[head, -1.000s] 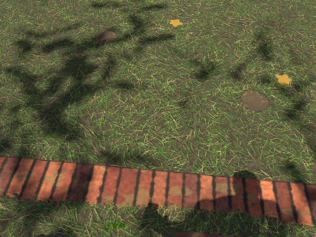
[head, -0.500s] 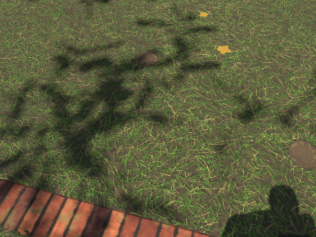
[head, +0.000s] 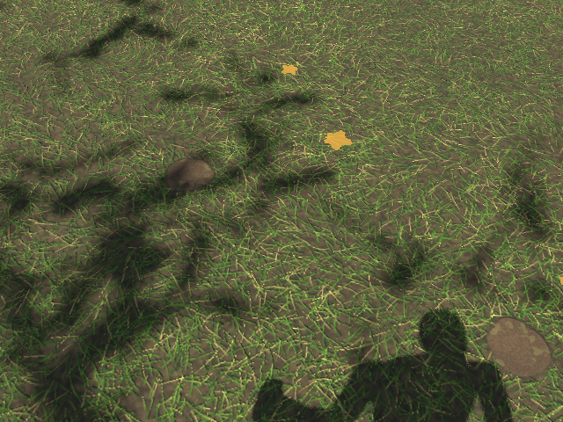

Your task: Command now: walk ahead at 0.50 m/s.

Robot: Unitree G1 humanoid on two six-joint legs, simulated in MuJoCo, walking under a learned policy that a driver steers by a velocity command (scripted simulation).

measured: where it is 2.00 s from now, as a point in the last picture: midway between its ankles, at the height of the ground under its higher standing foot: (324, 201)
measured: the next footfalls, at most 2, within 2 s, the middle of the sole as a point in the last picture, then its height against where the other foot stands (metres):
right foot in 0.14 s outside the picture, level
left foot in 0.70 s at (238, 382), level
